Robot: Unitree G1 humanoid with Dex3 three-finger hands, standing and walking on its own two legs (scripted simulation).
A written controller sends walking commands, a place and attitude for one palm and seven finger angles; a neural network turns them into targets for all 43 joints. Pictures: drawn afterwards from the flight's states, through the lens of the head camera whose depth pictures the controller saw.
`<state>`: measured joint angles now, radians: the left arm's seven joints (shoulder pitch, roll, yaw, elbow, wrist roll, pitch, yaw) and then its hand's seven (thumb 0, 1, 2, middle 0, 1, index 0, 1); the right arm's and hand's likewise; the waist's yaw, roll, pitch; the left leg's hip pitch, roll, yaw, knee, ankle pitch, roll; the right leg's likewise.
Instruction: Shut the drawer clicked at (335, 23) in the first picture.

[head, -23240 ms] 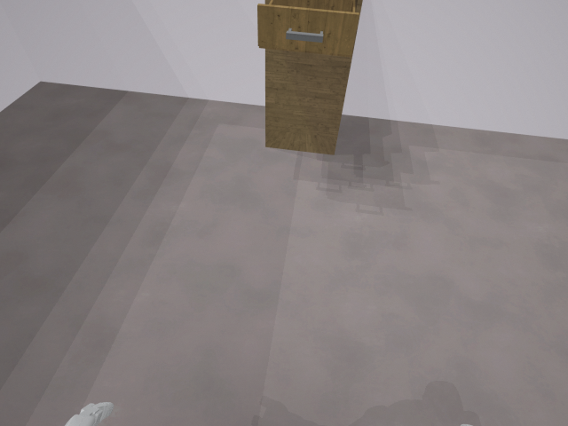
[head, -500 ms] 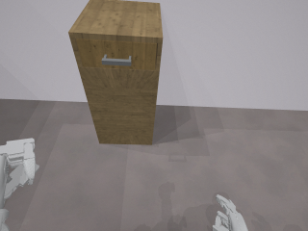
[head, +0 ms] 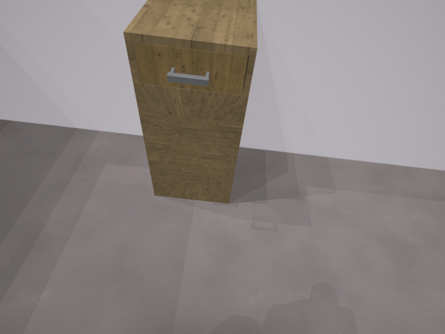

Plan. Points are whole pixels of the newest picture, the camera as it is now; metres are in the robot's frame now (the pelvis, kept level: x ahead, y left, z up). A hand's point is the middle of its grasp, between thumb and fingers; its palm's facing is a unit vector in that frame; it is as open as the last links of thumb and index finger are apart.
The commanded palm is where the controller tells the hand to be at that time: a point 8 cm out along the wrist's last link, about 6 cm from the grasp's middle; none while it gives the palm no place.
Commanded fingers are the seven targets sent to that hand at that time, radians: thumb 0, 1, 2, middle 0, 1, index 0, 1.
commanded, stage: let the arm hang, fingers relaxed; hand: left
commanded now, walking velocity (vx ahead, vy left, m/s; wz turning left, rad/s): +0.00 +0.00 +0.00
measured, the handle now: (189, 75) +0.84 +0.17 +0.00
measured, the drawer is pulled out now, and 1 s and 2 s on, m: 0.00 0.00 0.00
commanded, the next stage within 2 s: look to check the result in 0.64 s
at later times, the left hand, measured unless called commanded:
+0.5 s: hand out of the picture +0.03 +0.15 -0.17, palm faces +0.02 -0.98 -0.18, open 7.3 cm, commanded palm none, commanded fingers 0.00 0.90 0.90 -0.20 -0.30 -0.20 -0.30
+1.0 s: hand out of the picture +0.01 +0.14 -0.17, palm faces +0.03 -0.98 -0.18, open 7.4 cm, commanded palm none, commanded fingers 0.00 0.90 0.90 -0.20 -0.30 -0.20 -0.30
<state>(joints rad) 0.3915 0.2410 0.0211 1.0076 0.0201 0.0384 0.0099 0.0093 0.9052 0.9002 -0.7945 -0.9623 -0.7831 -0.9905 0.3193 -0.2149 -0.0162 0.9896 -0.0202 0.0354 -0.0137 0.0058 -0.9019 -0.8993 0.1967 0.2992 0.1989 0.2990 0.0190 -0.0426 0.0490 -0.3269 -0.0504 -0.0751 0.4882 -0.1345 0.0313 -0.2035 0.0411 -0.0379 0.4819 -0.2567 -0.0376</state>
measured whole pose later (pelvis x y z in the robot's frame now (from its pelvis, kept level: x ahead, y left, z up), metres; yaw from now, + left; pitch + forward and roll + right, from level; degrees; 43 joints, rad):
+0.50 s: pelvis +0.02 -0.01 +0.00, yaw -1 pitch -2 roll +0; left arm 0.28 0.13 0.00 1.11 0.01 0.00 0.04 0.00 0.92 0.90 -0.21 -0.31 -0.21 -0.31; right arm 0.32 -0.12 -0.01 1.12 -0.01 0.00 -0.03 0.00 -0.90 -0.90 0.20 0.30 0.20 0.30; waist -0.01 0.00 0.02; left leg -0.25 -0.05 -0.06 0.44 -0.15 0.02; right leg -0.15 0.04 -0.02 0.45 -0.27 -0.04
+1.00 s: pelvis +0.04 -0.02 +0.00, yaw -1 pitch -2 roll +0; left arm 0.32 0.12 0.00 1.15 0.00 0.00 0.04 0.00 0.91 0.90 -0.20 -0.30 -0.20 -0.30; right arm 0.29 -0.12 -0.01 1.12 -0.01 0.01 -0.04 0.00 -0.91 -0.90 0.20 0.30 0.20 0.30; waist 0.00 0.01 0.04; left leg -0.23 -0.03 -0.06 0.45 -0.18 0.01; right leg -0.11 0.06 -0.01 0.42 -0.28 -0.06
